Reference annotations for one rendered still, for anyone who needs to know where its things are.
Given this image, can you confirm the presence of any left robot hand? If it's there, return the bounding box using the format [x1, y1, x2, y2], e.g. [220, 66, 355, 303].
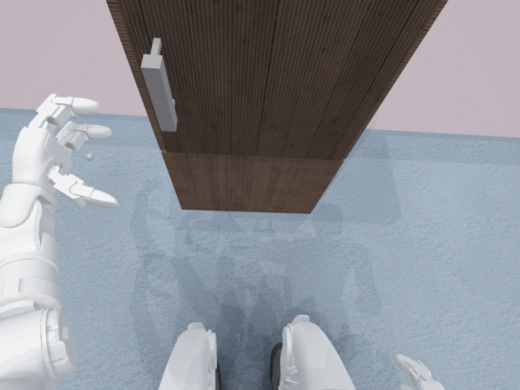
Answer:
[12, 93, 119, 208]

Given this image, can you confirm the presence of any handle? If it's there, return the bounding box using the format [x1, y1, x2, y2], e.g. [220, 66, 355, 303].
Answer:
[141, 38, 177, 132]

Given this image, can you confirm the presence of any cupboard door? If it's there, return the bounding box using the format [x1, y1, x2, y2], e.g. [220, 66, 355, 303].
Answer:
[116, 0, 441, 161]

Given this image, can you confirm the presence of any right robot thigh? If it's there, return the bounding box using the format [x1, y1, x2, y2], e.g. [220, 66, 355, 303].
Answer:
[283, 322, 356, 390]

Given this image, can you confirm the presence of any robot left forearm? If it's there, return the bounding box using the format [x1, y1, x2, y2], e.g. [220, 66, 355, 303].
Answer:
[0, 183, 62, 321]

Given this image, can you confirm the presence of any robot right shin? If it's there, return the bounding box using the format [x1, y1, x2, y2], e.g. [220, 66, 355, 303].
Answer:
[278, 315, 310, 390]

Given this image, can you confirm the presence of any left robot upper arm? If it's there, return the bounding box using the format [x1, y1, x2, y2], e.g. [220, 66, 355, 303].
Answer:
[0, 308, 77, 390]

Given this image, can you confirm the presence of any right robot hand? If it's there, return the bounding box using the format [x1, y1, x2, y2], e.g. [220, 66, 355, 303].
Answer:
[396, 354, 445, 390]

